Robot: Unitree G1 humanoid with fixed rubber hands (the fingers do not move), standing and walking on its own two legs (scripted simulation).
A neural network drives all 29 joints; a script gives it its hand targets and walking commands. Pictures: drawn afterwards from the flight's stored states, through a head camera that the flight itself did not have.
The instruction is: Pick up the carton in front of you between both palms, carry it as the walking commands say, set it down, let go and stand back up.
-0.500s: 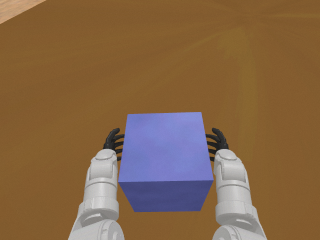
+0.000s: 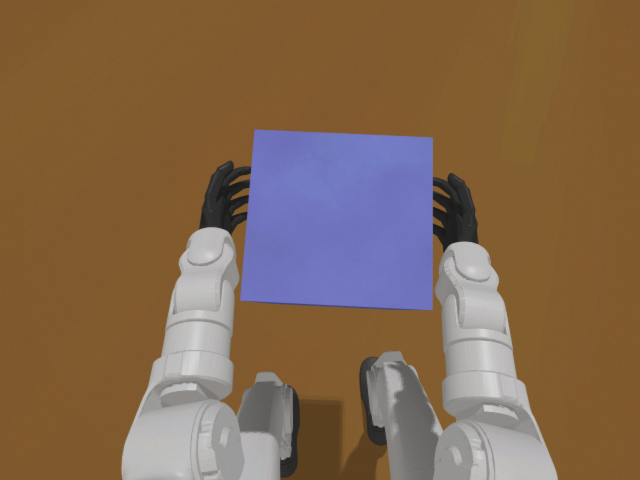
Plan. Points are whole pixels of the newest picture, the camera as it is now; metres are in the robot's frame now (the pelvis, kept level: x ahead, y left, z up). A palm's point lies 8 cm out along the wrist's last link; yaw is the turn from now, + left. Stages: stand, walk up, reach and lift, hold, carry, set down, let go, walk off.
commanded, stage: set down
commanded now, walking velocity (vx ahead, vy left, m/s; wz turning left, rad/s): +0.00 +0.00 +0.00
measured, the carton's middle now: (336, 236) +0.43 -0.04 -0.14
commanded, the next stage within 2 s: none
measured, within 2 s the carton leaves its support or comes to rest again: rests again in 1.98 s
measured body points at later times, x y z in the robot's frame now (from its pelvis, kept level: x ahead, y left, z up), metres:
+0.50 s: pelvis -0.02 +0.01 -0.13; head +0.25 -0.02 +0.23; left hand +0.48 +0.08 -0.22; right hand +0.43 -0.22 -0.23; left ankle +0.05 +0.12 -0.62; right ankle +0.10 -0.12 -0.62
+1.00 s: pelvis -0.05 +0.00 -0.23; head +0.30 -0.04 +0.05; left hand +0.51 +0.04 -0.38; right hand +0.44 -0.25 -0.38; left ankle +0.05 +0.12 -0.62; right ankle +0.10 -0.12 -0.62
